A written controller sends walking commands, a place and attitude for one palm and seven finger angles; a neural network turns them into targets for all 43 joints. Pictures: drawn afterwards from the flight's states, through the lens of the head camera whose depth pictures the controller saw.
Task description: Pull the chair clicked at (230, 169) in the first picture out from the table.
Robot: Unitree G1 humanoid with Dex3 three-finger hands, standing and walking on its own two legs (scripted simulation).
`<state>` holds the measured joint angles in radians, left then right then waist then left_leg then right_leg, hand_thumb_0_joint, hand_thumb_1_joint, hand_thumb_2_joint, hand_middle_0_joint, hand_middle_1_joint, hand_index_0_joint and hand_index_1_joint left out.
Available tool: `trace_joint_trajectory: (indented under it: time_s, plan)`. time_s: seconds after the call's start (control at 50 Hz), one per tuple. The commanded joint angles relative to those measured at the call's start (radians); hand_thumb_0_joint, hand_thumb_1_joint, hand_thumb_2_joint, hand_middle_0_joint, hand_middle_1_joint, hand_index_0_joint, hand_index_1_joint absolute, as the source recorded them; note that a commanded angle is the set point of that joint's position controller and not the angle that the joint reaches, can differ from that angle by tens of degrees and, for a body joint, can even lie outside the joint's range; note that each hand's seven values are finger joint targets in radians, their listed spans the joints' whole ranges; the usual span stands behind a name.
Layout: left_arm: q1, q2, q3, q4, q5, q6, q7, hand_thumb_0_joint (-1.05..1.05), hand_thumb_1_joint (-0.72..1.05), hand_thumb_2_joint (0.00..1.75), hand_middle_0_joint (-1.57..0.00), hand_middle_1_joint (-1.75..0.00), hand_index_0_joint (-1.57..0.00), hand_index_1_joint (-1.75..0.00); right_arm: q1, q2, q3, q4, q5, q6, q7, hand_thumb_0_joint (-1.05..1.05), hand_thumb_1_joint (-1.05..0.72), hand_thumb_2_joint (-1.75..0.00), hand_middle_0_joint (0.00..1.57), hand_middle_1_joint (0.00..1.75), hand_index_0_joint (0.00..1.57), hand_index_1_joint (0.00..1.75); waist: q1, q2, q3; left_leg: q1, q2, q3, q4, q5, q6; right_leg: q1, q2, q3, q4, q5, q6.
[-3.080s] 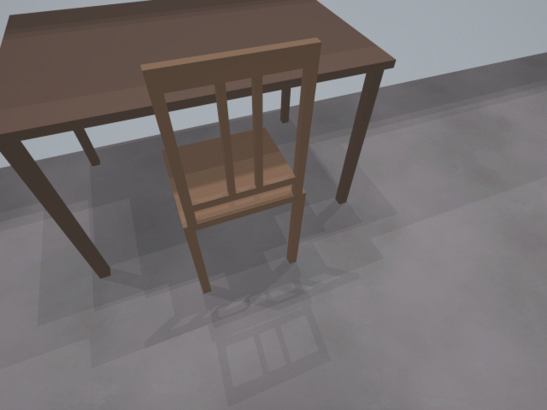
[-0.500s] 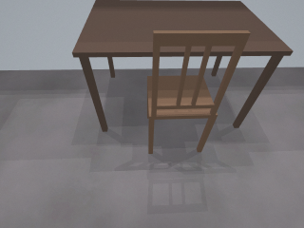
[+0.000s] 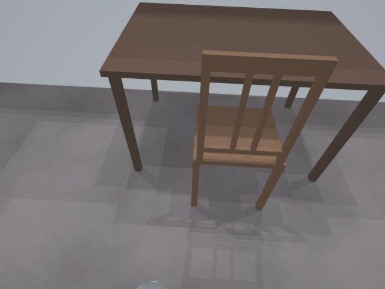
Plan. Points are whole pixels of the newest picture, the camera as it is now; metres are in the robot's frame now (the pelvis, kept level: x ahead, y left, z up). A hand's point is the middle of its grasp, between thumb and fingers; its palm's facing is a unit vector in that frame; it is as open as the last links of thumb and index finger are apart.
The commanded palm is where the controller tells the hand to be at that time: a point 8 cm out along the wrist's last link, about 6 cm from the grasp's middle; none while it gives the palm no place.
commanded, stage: take the last steps up to it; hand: left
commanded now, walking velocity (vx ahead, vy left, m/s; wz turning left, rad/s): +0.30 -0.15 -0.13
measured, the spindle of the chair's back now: (240, 115) +0.69 -0.10 -0.07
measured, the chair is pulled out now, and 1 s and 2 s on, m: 0.00 0.00 0.00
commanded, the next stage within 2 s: come to a stop and stand still in 0.52 s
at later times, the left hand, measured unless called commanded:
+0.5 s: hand (151, 234) +0.28 +0.14 -0.17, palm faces -0.13 -0.97 -0.19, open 7.3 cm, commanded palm none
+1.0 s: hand (175, 235) +0.29 +0.08 -0.17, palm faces +0.01 -0.97 -0.24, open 7.3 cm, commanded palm none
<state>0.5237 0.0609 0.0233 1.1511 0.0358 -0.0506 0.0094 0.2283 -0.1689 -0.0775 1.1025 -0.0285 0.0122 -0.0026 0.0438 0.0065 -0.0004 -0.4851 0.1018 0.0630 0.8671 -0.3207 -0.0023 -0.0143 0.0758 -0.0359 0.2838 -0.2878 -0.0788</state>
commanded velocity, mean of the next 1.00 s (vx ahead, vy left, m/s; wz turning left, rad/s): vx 0.06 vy -0.01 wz -0.01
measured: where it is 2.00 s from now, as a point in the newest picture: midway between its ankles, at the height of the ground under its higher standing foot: outside the picture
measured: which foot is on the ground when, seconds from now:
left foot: up 0.00-0.08, down 0.10-0.56, up 0.58-1.00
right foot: down 0.00-0.10, up 0.12-0.54, down 0.56-1.00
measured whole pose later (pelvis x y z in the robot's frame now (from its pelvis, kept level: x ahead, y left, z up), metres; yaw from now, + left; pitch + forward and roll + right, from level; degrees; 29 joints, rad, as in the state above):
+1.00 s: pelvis +0.22 -0.10 -0.01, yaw -4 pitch +0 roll +1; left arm 0.20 0.15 0.05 1.02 0.03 0.00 0.04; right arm 0.14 -0.19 -0.07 1.02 -0.02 0.07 -0.02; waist 0.03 0.02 0.05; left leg -0.42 0.00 0.01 0.97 -0.43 -0.05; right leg -0.33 -0.03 -0.16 0.46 -0.13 -0.08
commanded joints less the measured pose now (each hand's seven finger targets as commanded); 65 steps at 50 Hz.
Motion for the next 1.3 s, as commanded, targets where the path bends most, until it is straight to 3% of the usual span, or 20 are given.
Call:
trace_joint_trajectory:
  time_s: [0.0, 0.04, 0.06, 0.08, 0.1, 0.16, 0.24, 0.46, 0.52, 0.54, 0.56, 0.62, 0.68, 0.8, 0.92, 1.06, 1.12, 1.14, 1.18, 1.28]
  plan:
    - [0.071, 0.171, 0.035, -0.004, -0.001, -0.001, 0.012, 0.0, 0.9, 0.9, -0.2, -0.3, -0.2, -0.3, -0.105, -0.015, 0.01, -0.098, 0.004, -0.067, -0.01, 0.0, -0.9, -0.9, 0.2, 0.3, 0.2, 0.3, -0.006, -0.113, 0.089, 0.033, -0.049, 0.076, -0.213, -0.032, 0.02, -0.015, -0.258, 0.221, 0.006, 0.429, -0.134]
    - [0.029, 0.168, 0.04, -0.008, -0.013, 0.0, 0.005, 0.0, 0.9, 0.9, -0.2, -0.3, -0.2, -0.3, 0.069, -0.037, 0.007, -0.034, 0.001, -0.081, -0.032, 0.0, -0.9, -0.9, 0.2, 0.3, 0.2, 0.3, -0.089, -0.084, 0.019, 0.339, -0.087, 0.099, -0.402, 0.105, 0.04, -0.123, -0.175, 0.152, 0.224, 0.594, -0.083]
    - [0.035, 0.146, 0.042, -0.011, -0.02, -0.002, -0.002, 0.0, 0.9, 0.9, -0.2, -0.3, -0.2, -0.3, 0.217, -0.108, -0.012, 0.005, -0.003, -0.089, -0.047, 0.0, -0.9, -0.9, 0.2, 0.3, 0.2, 0.3, -0.148, -0.013, -0.083, 0.612, 0.06, -0.068, -0.452, 0.153, 0.077, -0.284, -0.137, 0.121, 0.445, 0.448, -0.037]
    - [0.041, 0.094, 0.033, -0.034, -0.026, -0.005, -0.013, 0.0, 0.9, 0.9, -0.2, -0.3, -0.2, -0.3, 0.32, -0.221, -0.037, 0.026, -0.006, -0.094, -0.057, 0.0, -0.9, -0.9, 0.2, 0.3, 0.2, 0.3, -0.16, 0.226, -0.141, 0.773, 0.383, -0.462, -0.532, 0.259, 0.194, -0.561, -0.052, 0.018, 0.749, -0.112, 0.024]
    - [-0.019, 0.155, 0.037, -0.061, -0.013, 0.002, -0.009, 0.0, 0.9, 0.9, -0.2, -0.3, -0.2, -0.3, 0.329, -0.23, -0.032, 0.016, 0.009, -0.084, -0.059, 0.0, -0.9, -0.9, 0.2, 0.3, 0.2, 0.3, -0.159, 0.138, -0.112, 0.708, 0.453, -0.536, -0.597, 0.248, 0.25, -0.604, -0.084, 0.083, 0.897, -0.213, 0.016]
    - [-0.089, 0.125, 0.055, -0.063, 0.007, 0.026, -0.027, 0.0, 0.9, 0.9, -0.2, -0.3, -0.2, -0.3, 0.149, -0.082, 0.008, -0.014, 0.005, -0.093, -0.056, 0.0, -0.9, -0.9, 0.2, 0.3, 0.2, 0.3, -0.074, 0.07, 0.138, 0.351, 0.325, -0.274, -0.681, 0.204, 0.179, -0.613, -0.174, 0.091, 0.967, -0.033, 0.047]
    - [-0.079, 0.089, 0.052, -0.084, 0.004, 0.053, -0.039, 0.0, 0.9, 0.9, -0.2, -0.3, -0.2, -0.3, 0.143, -0.061, 0.014, -0.026, 0.003, -0.109, -0.052, 0.0, -0.9, -0.9, 0.2, 0.3, 0.2, 0.3, -0.024, 0.1, 0.127, 0.308, 0.236, -0.036, -0.661, 0.413, 0.146, -0.602, -0.187, 0.05, 0.873, 0.064, 0.08]
    - [-0.353, 0.17, 0.045, -0.189, -0.011, 0.041, -0.047, 0.0, 0.9, 0.9, -0.2, -0.3, -0.2, -0.3, 0.186, -0.169, -0.011, -0.017, -0.009, -0.073, -0.032, 0.0, -0.9, -0.9, 0.2, 0.3, 0.2, 0.3, -0.068, 0.16, 0.134, 0.357, 0.205, 0.021, -0.56, 0.494, 0.107, -0.408, -0.146, -0.083, 0.356, 0.101, 0.046]
    - [-0.086, 0.263, 0.072, -0.105, -0.005, 0.014, -0.034, 0.0, 0.9, 0.9, -0.2, -0.3, -0.2, -0.3, 0.181, -0.151, -0.006, -0.016, 0.003, -0.067, -0.021, 0.0, -0.9, -0.9, 0.2, 0.3, 0.2, 0.3, 0.061, -0.019, -0.05, 0.221, 0.108, 0.083, -0.171, 0.387, 0.041, 0.03, -0.134, -0.059, 0.224, 0.201, 0.017]
    - [-0.005, 0.379, 0.099, -0.086, 0.001, 0.004, -0.021, 0.0, 0.9, 0.9, -0.2, -0.3, -0.2, -0.3, 0.253, -0.062, 0.011, -0.026, 0.016, -0.067, -0.015, 0.0, -0.9, -0.9, 0.2, 0.3, 0.2, 0.3, 0.075, -0.331, -0.2, 0.011, -0.033, 0.131, 0.166, -0.138, 0.005, 0.24, -0.407, 0.276, 0.144, 0.317, -0.07]
    - [0.005, 0.409, 0.094, -0.086, -0.022, 0.009, -0.016, 0.0, 0.9, 0.9, -0.2, -0.3, -0.2, -0.3, 0.233, -0.077, 0.02, -0.049, 0.024, -0.055, -0.025, 0.0, -0.9, -0.9, 0.2, 0.3, 0.2, 0.3, 0.061, -0.314, -0.267, -0.007, -0.07, -0.003, 0.37, -0.337, 0.017, 0.193, -0.483, 0.399, 0.048, 0.412, -0.126]
    - [-0.241, 0.275, 0.058, -0.144, -0.025, 0.009, 0.007, 0.0, 0.9, 0.9, -0.2, -0.3, -0.2, -0.3, 0.172, -0.058, 0.014, -0.033, 0.015, -0.042, -0.021, 0.0, -0.9, -0.9, 0.2, 0.3, 0.2, 0.3, -0.024, -0.116, -0.082, -0.013, 0.012, -0.059, 0.45, -0.146, 0.011, -0.082, -0.407, 0.23, 0.031, 0.46, -0.128]
    - [-0.342, 0.211, 0.027, -0.163, -0.019, -0.004, 0.023, 0.0, 0.9, 0.9, -0.2, -0.3, -0.2, -0.3, 0.245, -0.004, 0.04, 0.01, 0.014, -0.011, -0.033, 0.0, -0.9, -0.9, 0.2, 0.3, 0.2, 0.3, -0.104, -0.035, -0.063, 0.143, 0.009, -0.072, 0.235, -0.081, -0.024, -0.256, -0.367, 0.066, 0.029, 0.727, -0.094]
    - [-0.257, 0.247, 0.045, -0.15, -0.016, 0.03, 0.041, 0.0, 0.9, 0.9, -0.2, -0.3, -0.2, -0.3, 0.121, -0.031, 0.027, -0.042, 0.019, 0.037, -0.028, 0.0, -0.9, -0.9, 0.2, 0.3, 0.2, 0.3, -0.028, -0.05, -0.065, 0.102, -0.047, -0.065, 0.071, -0.103, -0.047, -0.191, -0.425, 0.154, 0.022, 0.623, -0.151]
    - [-0.249, 0.276, 0.07, -0.165, -0.006, 0.046, 0.052, 0.0, 0.9, 0.9, -0.2, -0.3, -0.2, -0.3, 0.028, -0.068, 0.005, -0.103, 0.008, 0.057, -0.014, 0.0, -0.9, -0.9, 0.2, 0.3, 0.2, 0.3, -0.015, -0.097, -0.028, 0.028, -0.061, -0.11, 0.166, -0.113, -0.05, -0.197, -0.457, 0.208, -0.005, 0.425, -0.163]
    - [-0.245, 0.305, 0.076, -0.172, 0.006, 0.065, 0.035, 0.0, 0.9, 0.9, -0.2, -0.3, -0.2, -0.3, 0.015, -0.053, 0.018, -0.129, 0.015, 0.029, -0.001, 0.0, -0.9, -0.9, 0.2, 0.3, 0.2, 0.3, 0.003, -0.165, -0.049, 0.195, -0.097, -0.033, -0.187, -0.108, -0.021, -0.219, -0.372, 0.206, -0.075, -0.027, -0.094]
    - [-0.27, 0.291, 0.069, -0.16, -0.004, 0.075, 0.03, 0.0, 0.9, 0.9, -0.2, -0.3, -0.2, -0.3, 0.133, -0.043, 0.027, -0.09, 0.019, 0.015, -0.008, 0.0, -0.9, -0.9, 0.2, 0.3, 0.2, 0.3, -0.05, -0.134, -0.047, 0.407, -0.118, -0.001, -0.481, 0.035, -0.004, -0.34, -0.297, 0.14, -0.036, -0.166, -0.001]
    - [-0.269, 0.262, 0.06, -0.16, -0.008, 0.077, 0.027, 0.0, 0.9, 0.9, -0.2, -0.3, -0.2, -0.3, 0.15, -0.062, 0.026, -0.084, 0.017, 0.009, -0.012, 0.0, -0.9, -0.9, 0.2, 0.3, 0.2, 0.3, -0.051, -0.067, -0.035, 0.409, -0.077, -0.043, -0.553, 0.012, 0.01, -0.36, -0.247, 0.099, 0.033, -0.172, 0.037]
    - [-0.256, 0.178, 0.043, -0.165, -0.019, 0.08, 0.018, 0.0, 0.9, 0.9, -0.2, -0.3, -0.2, -0.3, 0.065, -0.151, 0.019, -0.129, 0.003, 0.003, -0.021, 0.0, -0.9, -0.9, 0.2, 0.3, 0.2, 0.3, -0.023, 0.215, 0.069, 0.143, 0.163, -0.335, -0.752, -0.167, 0.103, -0.351, -0.128, -0.038, 0.279, -0.074, 0.09]
    - [-0.184, 0.17, 0.04, -0.098, -0.007, 0.085, 0.015, 0.0, 0.9, 0.9, -0.2, -0.3, -0.2, -0.3, -0.042, -0.111, 0.045, -0.126, 0.008, -0.008, -0.045, 0.0, -0.9, -0.9, 0.2, 0.3, 0.2, 0.3, 0.014, 0.118, 0.108, 0.148, 0.094, -0.201, -0.666, 0.182, 0.141, -0.343, -0.101, 0.041, 0.556, -0.07, 0.084]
